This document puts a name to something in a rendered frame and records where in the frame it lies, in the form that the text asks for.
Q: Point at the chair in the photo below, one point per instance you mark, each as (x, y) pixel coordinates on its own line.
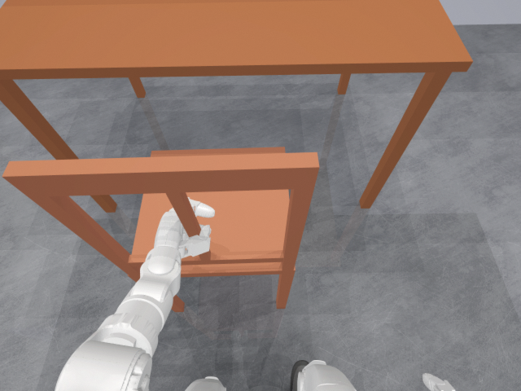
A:
(256, 229)

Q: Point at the robot left hand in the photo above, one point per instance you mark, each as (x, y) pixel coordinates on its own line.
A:
(171, 232)

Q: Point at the left robot upper arm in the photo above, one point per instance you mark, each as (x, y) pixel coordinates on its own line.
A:
(102, 366)

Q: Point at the robot right hand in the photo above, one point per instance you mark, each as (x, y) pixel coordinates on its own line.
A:
(436, 384)

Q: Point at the robot right foot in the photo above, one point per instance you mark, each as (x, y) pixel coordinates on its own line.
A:
(299, 366)

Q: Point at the right robot shin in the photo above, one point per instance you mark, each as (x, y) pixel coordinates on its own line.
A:
(315, 362)

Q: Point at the robot left forearm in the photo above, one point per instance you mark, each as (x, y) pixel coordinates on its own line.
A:
(142, 314)

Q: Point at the table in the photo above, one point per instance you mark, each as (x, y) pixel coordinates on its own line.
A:
(58, 39)

